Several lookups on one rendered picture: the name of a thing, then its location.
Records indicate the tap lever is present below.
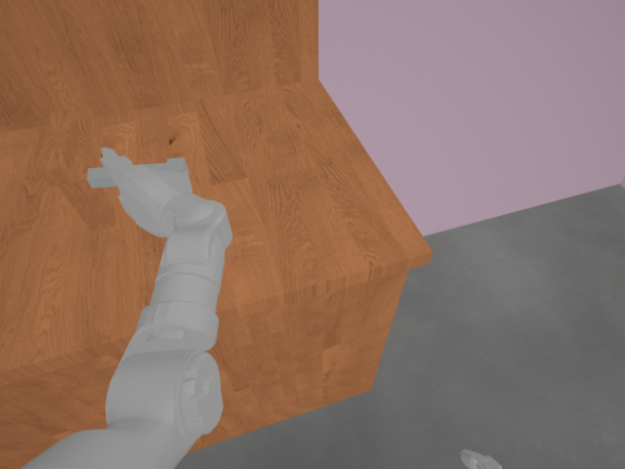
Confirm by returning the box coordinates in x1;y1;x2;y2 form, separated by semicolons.
87;157;189;189

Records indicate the robot left forearm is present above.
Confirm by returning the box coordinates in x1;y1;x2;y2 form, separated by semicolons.
105;192;232;422

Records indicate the left robot hand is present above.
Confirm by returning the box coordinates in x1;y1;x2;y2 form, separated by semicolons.
101;148;192;237

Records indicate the left robot upper arm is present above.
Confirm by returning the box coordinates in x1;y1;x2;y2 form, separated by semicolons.
20;348;224;469

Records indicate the right robot hand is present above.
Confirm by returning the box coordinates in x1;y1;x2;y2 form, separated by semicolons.
461;449;502;469

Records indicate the counter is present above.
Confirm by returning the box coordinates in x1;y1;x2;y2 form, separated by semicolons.
0;0;434;469

